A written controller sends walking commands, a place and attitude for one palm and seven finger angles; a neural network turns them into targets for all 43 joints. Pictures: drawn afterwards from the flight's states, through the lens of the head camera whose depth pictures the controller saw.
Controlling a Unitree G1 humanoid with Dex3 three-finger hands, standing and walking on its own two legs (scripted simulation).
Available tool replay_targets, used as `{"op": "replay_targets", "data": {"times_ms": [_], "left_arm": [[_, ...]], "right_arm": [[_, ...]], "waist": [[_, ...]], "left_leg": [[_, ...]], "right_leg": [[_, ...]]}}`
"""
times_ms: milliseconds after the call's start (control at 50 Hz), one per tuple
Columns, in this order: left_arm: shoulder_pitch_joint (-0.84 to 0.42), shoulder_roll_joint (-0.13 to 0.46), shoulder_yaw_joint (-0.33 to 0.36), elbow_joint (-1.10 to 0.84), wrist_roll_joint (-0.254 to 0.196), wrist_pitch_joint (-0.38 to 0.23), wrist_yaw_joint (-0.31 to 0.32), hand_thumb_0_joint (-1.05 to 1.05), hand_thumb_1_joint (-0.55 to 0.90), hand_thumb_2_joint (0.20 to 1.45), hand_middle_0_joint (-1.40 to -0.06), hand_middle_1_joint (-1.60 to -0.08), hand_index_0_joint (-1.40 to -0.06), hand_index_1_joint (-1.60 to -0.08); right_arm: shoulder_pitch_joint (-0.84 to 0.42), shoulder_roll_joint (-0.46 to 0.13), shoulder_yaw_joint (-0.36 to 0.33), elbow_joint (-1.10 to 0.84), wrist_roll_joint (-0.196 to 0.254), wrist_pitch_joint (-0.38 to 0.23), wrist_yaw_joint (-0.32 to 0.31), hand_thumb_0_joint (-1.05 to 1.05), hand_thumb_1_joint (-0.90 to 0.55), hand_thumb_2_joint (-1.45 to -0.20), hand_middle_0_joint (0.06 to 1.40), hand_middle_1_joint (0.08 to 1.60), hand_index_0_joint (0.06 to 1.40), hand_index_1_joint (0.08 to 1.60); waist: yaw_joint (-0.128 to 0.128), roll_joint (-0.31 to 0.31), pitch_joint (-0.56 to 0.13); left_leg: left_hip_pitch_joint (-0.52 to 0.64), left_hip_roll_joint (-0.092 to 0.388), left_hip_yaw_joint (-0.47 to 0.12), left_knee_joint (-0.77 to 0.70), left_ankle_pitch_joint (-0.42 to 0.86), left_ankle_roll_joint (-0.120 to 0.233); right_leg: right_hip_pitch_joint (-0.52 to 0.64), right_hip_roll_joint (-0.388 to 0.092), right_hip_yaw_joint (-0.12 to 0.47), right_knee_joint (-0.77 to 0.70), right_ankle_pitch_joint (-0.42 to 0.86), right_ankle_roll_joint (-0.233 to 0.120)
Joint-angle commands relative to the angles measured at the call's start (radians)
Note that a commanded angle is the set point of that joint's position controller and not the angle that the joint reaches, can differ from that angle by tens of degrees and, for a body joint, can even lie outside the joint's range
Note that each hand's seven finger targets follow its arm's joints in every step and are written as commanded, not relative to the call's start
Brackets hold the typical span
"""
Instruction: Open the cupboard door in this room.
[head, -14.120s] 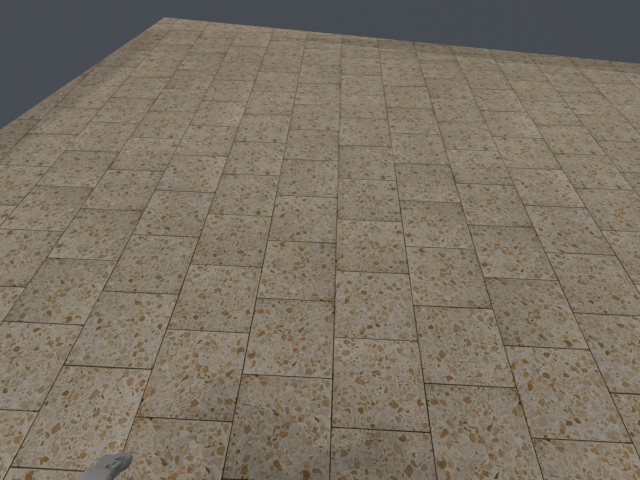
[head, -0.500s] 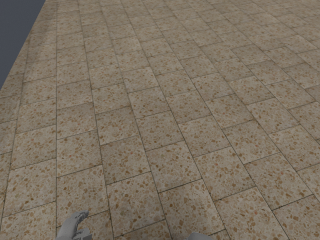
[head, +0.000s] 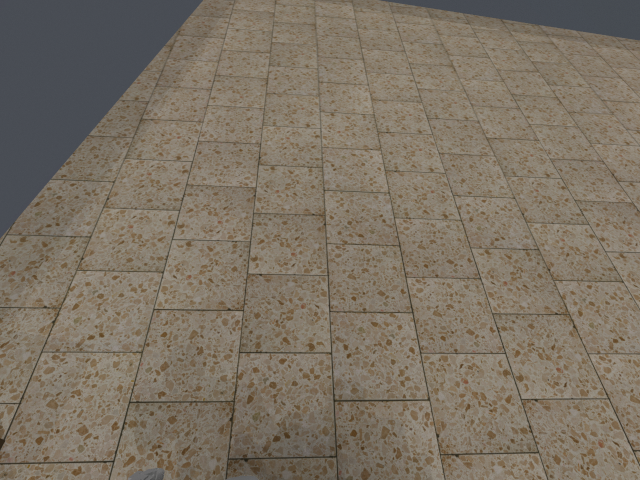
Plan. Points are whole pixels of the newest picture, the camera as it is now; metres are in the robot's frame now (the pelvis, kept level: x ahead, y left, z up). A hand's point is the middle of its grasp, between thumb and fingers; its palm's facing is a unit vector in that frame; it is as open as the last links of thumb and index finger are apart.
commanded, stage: turn to face it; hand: left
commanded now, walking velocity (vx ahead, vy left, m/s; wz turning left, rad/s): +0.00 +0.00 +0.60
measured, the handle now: out of the picture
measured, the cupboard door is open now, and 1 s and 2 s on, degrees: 0 0 0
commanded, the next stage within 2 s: none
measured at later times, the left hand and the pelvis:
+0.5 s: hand out of the picture +0.05 +0.19 -0.13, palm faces +0.26 -0.93 -0.25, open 7.4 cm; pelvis -0.04 -0.03 +0.02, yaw +15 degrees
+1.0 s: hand out of the picture -0.16 +0.11 -0.14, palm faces +0.58 -0.77 -0.26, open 7.4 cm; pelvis -0.08 -0.08 +0.02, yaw +35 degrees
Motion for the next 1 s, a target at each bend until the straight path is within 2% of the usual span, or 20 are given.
{"op": "replay_targets", "data": {"times_ms": [0,60,100,180,280,360,460,500,520,540,560,580,600,620,640,660,740,820,920,980], "left_arm": [[-0.065,0.066,0.020,-0.117,0.007,0.007,-0.004,0.000,0.900,0.900,-0.200,-0.300,-0.200,-0.300],[-0.027,0.087,0.030,-0.083,0.003,-0.001,-0.017,0.000,0.900,0.900,-0.200,-0.300,-0.200,-0.300],[0.005,0.097,0.028,-0.069,0.002,-0.002,-0.014,0.000,0.900,0.900,-0.200,-0.300,-0.200,-0.300],[-0.004,0.109,0.024,-0.076,-0.001,0.000,-0.007,0.000,0.900,0.900,-0.200,-0.300,-0.200,-0.300],[-0.054,0.116,0.022,-0.099,-0.006,0.004,-0.005,0.000,0.900,0.900,-0.200,-0.300,-0.200,-0.300],[-0.072,0.118,0.019,-0.119,-0.007,0.005,-0.004,0.000,0.900,0.900,-0.200,-0.300,-0.200,-0.300],[0.010,0.105,0.016,-0.123,-0.014,-0.003,-0.001,0.000,0.900,0.900,-0.200,-0.300,-0.200,-0.300],[0.104,0.118,0.025,-0.103,-0.016,-0.010,0.001,0.000,0.900,0.900,-0.200,-0.300,-0.200,-0.300],[0.147,0.161,0.037,-0.097,-0.008,-0.018,0.006,0.000,0.900,0.900,-0.200,-0.300,-0.200,-0.300],[0.141,0.260,0.055,-0.119,0.012,-0.028,0.015,0.000,0.900,0.900,-0.200,-0.300,-0.200,-0.300],[0.060,0.273,0.042,-0.151,0.002,-0.019,0.018,0.000,0.900,0.900,-0.200,-0.300,-0.200,-0.300],[-0.026,0.223,0.033,-0.176,-0.002,-0.022,0.019,0.000,0.900,0.900,-0.200,-0.300,-0.200,-0.300],[-0.080,0.190,0.031,-0.183,-0.006,-0.029,0.017,0.000,0.900,0.900,-0.200,-0.300,-0.200,-0.300],[-0.098,0.163,0.017,-0.185,-0.006,-0.032,0.011,0.000,0.900,0.900,-0.200,-0.300,-0.200,-0.300],[-0.102,0.140,0.009,-0.182,-0.007,-0.037,0.007,0.000,0.900,0.900,-0.200,-0.300,-0.200,-0.300],[-0.081,0.125,0.006,-0.177,-0.006,-0.041,0.007,0.000,0.900,0.900,-0.200,-0.300,-0.200,-0.300],[0.068,0.142,0.008,-0.134,-0.004,-0.045,0.007,0.000,0.900,0.900,-0.200,-0.300,-0.200,-0.300],[0.127,0.175,0.016,-0.110,0.005,-0.041,0.007,0.000,0.900,0.900,-0.200,-0.300,-0.200,-0.300],[0.143,0.222,0.031,-0.094,0.014,-0.034,0.003,0.000,0.900,0.900,-0.200,-0.300,-0.200,-0.300],[0.121,0.234,0.040,-0.087,0.012,-0.029,0.001,0.000,0.900,0.900,-0.200,-0.300,-0.200,-0.300]], "right_arm": [[0.128,-0.233,-0.046,-0.037,-0.006,-0.024,-0.031,0.000,-0.900,-0.900,0.200,0.300,0.200,0.300],[0.046,-0.196,-0.030,-0.068,0.002,-0.036,-0.037,0.000,-0.900,-0.900,0.200,0.300,0.200,0.300],[0.059,-0.210,-0.033,-0.067,0.005,-0.042,-0.038,0.000,-0.900,-0.900,0.200,0.300,0.200,0.300],[0.094,-0.218,-0.038,-0.061,0.008,-0.042,-0.035,0.000,-0.900,-0.900,0.200,0.300,0.200,0.300],[0.080,-0.226,-0.045,-0.066,0.003,-0.027,-0.025,0.000,-0.900,-0.900,0.200,0.300,0.200,0.300],[0.062,-0.239,-0.055,-0.075,-0.002,-0.015,-0.020,0.000,-0.900,-0.900,0.200,0.300,0.200,0.300],[0.008,-0.252,-0.067,-0.104,-0.007,-0.003,-0.014,0.000,-0.900,-0.900,0.200,0.300,0.200,0.300],[-0.027,-0.243,-0.071,-0.121,-0.003,0.004,-0.011,0.000,-0.900,-0.900,0.200,0.300,0.200,0.300],[-0.025,-0.201,-0.069,-0.130,0.003,0.009,-0.008,0.000,-0.900,-0.900,0.200,0.300,0.200,0.300],[-0.003,-0.127,-0.058,-0.147,0.012,0.008,-0.007,0.000,-0.900,-0.900,0.200,0.300,0.200,0.300],[-0.043,-0.179,-0.067,-0.154,0.001,0.006,-0.009,0.000,-0.900,-0.900,0.200,0.300,0.200,0.300],[-0.019,-0.196,-0.070,-0.142,-0.007,0.017,-0.001,0.000,-0.900,-0.900,0.200,0.300,0.200,0.300],[0.011,-0.177,-0.071,-0.111,-0.011,0.032,0.003,0.000,-0.900,-0.900,0.200,0.300,0.200,0.300],[0.028,-0.170,-0.070,-0.089,-0.011,0.038,0.008,0.000,-0.900,-0.900,0.200,0.300,0.200,0.300],[0.050,-0.164,-0.066,-0.078,-0.010,0.039,0.012,0.000,-0.900,-0.900,0.200,0.300,0.200,0.300],[0.068,-0.156,-0.062,-0.073,-0.006,0.036,0.015,0.000,-0.900,-0.900,0.200,0.300,0.200,0.300],[-0.005,-0.157,-0.053,-0.085,-0.004,0.034,0.015,0.000,-0.900,-0.900,0.200,0.300,0.200,0.300],[-0.081,-0.157,-0.042,-0.096,0.000,0.035,0.014,0.000,-0.900,-0.900,0.200,0.300,0.200,0.300],[-0.116,-0.137,-0.022,-0.103,0.013,0.017,0.012,0.000,-0.900,-0.900,0.200,0.300,0.200,0.300],[-0.053,-0.139,-0.018,-0.094,0.017,0.000,0.007,0.000,-0.900,-0.900,0.200,0.300,0.200,0.300]], "waist": [[-0.051,0.311,-0.110],[-0.012,0.194,-0.122],[-0.009,0.132,-0.173],[-0.021,0.124,-0.182],[-0.035,0.192,-0.104],[-0.042,0.211,-0.089],[-0.011,0.223,-0.121],[0.033,0.202,-0.142],[0.051,0.094,-0.146],[0.056,-0.230,-0.142],[0.046,-0.208,-0.082],[-0.006,-0.117,-0.039],[-0.033,-0.151,-0.015],[-0.049,-0.109,0.019],[-0.058,-0.121,0.021],[-0.060,-0.108,0.003],[0.011,-0.138,-0.057],[0.045,-0.129,-0.054],[0.063,-0.180,-0.103],[0.033,-0.188,-0.159]], "left_leg": [[0.173,0.337,-0.455,-0.403,0.497,0.137],[0.234,0.226,-0.326,-0.360,0.574,0.071],[0.307,0.207,-0.309,-0.343,0.646,0.076],[0.344,0.201,-0.341,-0.339,0.677,0.102],[0.211,0.184,-0.426,-0.388,0.425,0.139],[0.152,0.175,-0.513,-0.403,0.260,0.156],[0.033,0.133,-0.581,-0.381,0.201,0.140],[-0.088,0.076,-0.549,-0.347,0.108,0.086],[-0.217,0.005,-0.482,-0.240,0.010,0.029],[-0.392,-0.134,-0.264,0.063,-0.134,-0.058],[-0.338,-0.117,-0.226,0.281,-0.192,-0.065],[-0.280,-0.076,-0.247,0.399,-0.125,-0.052],[-0.262,-0.064,-0.230,0.467,-0.081,-0.060],[-0.250,-0.054,-0.203,0.531,-0.026,-0.070],[-0.253,-0.045,-0.180,0.561,0.022,-0.080],[-0.263,-0.043,-0.169,0.562,0.045,-0.086],[-0.290,-0.021,-0.145,0.494,0.038,-0.112],[-0.259,0.005,-0.119,0.372,-0.035,-0.116],[-0.126,-0.004,-0.050,0.115,-0.116,-0.096],[-0.004,-0.016,-0.017,-0.107,-0.037,-0.078]], "right_leg": [[-0.275,0.022,0.241,0.408,-0.115,0.039],[-0.291,0.039,0.259,0.460,0.048,0.056],[-0.288,0.049,0.269,0.459,0.071,0.071],[-0.282,0.053,0.285,0.421,0.072,0.092],[-0.212,0.060,0.285,0.304,0.037,0.092],[-0.159,0.084,0.285,0.186,-0.006,0.076],[0.039,0.135,0.272,-0.058,-0.007,0.044],[0.232,0.141,0.245,-0.266,0.104,0.030],[0.365,0.055,0.312,-0.423,0.088,-0.002],[0.410,-0.246,0.661,-0.583,-0.120,-0.106],[0.170,-0.366,0.707,-0.599,-0.080,-0.165],[0.034,-0.314,0.597,-0.598,-0.086,-0.162],[-0.004,-0.239,0.532,-0.587,-0.052,-0.126],[-0.024,-0.182,0.435,-0.557,0.033,-0.100],[-0.001,-0.144,0.349,-0.524,0.134,-0.091],[0.048,-0.125,0.304,-0.494,0.225,-0.085],[0.222,-0.147,0.276,-0.453,0.322,-0.112],[0.262,-0.204,0.274,-0.443,0.371,-0.144],[0.289,-0.237,0.225,-0.375,0.533,-0.165],[0.299,-0.235,0.167,-0.271,0.594,-0.129]]}}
